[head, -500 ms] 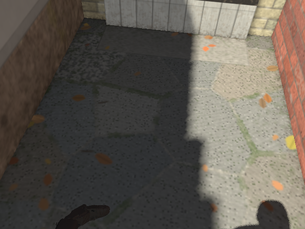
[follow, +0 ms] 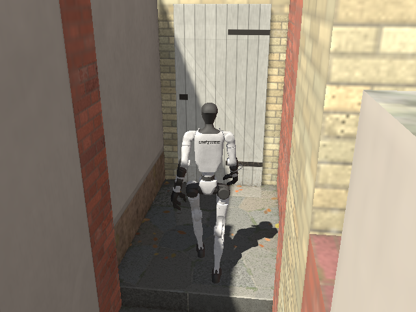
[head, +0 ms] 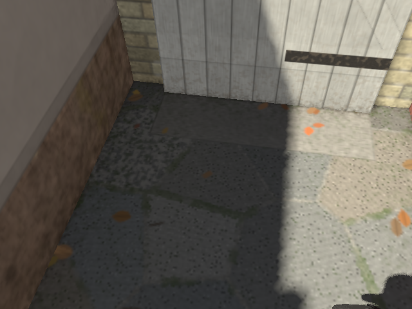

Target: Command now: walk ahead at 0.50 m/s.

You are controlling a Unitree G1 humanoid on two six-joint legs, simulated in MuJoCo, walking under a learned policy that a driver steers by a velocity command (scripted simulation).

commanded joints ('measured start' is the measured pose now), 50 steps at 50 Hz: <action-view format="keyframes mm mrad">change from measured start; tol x16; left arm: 1 39 54 17 -136 -27 -5 6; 20 -520 101 7 -273 19 56 -62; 23 -425 135 26 -244 33 50 -60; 26 1 257 73 -119 51 20 -33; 31 -240 147 45 -127 11 30 -39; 50 41 151 34 52 19 18 -16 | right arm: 1 428 -270 -87 71 -36 -21 -32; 5 223 -99 -39 86 17 -35 -6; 27 561 -67 -10 191 56 -26 -35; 50 -132 -98 1 66 8 2 11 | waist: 1 -139 117 -303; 5 -48 -64 -54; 19 -101 66 82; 25 63 40 -109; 27 9 -378 -339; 30 -39 -42 -54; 50 10 -64 118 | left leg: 1 808 434 -590 32 210 210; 2 784 487 -852 -110 232 292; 7 345 262 -322 -296 171 103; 19 430 206 -151 -350 362 29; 24 576 240 -135 -31 725 -2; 26 299 136 -67 469 245 -33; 27 -46 -63 -91 818 -500 -69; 28 -137 3 -219 850 -424 -52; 43 -229 144 -107 317 63 -132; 50 -250 100 -63 128 9 -84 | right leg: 1 -592 -33 23 896 182 -8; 2 -693 23 174 1073 -43 -12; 17 -742 -139 9 346 480 44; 22 -664 -87 10 208 377 -23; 25 -280 -39 21 113 346 -87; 27 182 -498 768 -27 252 -273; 29 -62 -397 565 -98 121 -190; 32 -261 -278 319 -171 348 -116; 50 -7 -279 143 -162 755 -129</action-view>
